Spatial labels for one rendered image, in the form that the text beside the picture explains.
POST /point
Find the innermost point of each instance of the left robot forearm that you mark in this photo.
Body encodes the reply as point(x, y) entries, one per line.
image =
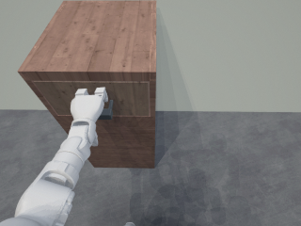
point(65, 167)

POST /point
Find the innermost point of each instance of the robot left upper arm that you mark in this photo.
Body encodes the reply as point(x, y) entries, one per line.
point(47, 204)

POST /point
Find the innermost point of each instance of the left robot hand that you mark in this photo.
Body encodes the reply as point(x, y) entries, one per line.
point(85, 106)

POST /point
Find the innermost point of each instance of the handle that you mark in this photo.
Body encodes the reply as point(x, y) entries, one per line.
point(107, 113)

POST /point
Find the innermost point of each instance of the cabinet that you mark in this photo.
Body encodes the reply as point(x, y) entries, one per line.
point(102, 40)

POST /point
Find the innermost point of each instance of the drawer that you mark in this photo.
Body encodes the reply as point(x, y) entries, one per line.
point(130, 98)

